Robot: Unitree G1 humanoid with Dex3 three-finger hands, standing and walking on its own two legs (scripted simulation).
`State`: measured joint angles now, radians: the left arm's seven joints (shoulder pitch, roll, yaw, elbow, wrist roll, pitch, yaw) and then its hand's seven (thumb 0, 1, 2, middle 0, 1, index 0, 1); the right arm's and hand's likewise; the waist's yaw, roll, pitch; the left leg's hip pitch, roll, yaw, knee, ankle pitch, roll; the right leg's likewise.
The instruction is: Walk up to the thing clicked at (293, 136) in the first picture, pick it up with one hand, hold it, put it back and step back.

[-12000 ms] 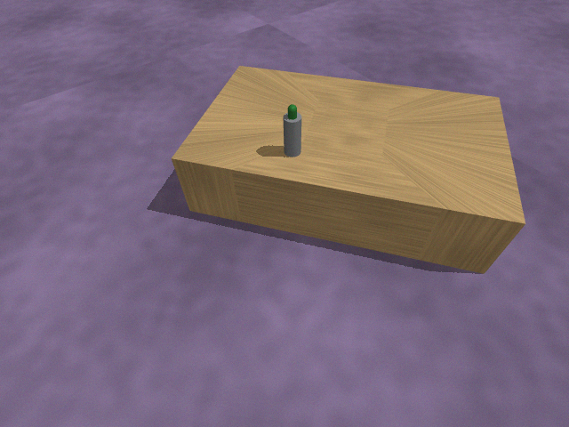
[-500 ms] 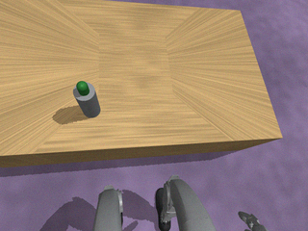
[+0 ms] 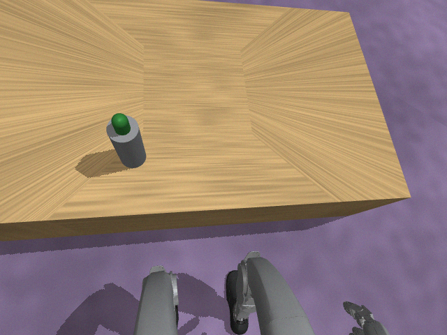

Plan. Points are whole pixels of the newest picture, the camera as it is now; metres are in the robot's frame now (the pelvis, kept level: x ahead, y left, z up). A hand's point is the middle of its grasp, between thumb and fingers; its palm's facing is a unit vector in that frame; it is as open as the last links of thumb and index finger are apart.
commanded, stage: go down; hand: left
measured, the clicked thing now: (127, 139) +0.54 +0.17 -0.21
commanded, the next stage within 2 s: none
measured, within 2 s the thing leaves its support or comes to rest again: neither
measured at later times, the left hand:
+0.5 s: hand out of the picture +0.45 +0.39 +0.07, palm faces +0.20 -0.98 +0.01, open 17.4 cm
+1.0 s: hand out of the picture +0.46 +0.39 +0.08, palm faces +0.21 -0.98 +0.02, open 17.4 cm
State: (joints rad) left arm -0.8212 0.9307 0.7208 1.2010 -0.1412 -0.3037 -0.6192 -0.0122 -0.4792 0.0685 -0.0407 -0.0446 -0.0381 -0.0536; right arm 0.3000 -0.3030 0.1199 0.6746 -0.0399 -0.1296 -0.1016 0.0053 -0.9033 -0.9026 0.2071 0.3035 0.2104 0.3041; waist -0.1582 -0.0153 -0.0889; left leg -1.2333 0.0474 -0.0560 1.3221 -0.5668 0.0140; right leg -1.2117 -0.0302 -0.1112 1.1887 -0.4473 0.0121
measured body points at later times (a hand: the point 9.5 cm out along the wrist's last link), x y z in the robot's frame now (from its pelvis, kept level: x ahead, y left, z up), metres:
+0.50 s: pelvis +0.00 +0.00 +0.00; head +0.18 +0.06 +0.41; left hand +0.44 +0.44 +0.07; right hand +0.05 -0.28 -0.09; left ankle +0.02 +0.10 -0.62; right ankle +0.06 -0.14 -0.62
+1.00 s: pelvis +0.00 +0.00 +0.00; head +0.18 +0.06 +0.41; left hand +0.44 +0.44 +0.08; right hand +0.06 -0.28 -0.09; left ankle +0.02 +0.10 -0.62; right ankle +0.06 -0.14 -0.62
